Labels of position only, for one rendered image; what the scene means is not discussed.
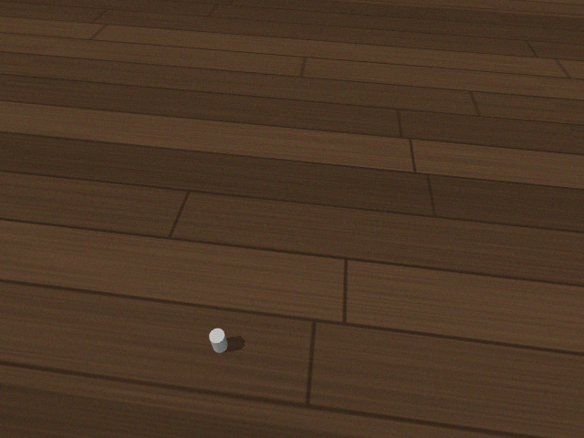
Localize can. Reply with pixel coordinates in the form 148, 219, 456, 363
209, 328, 228, 353

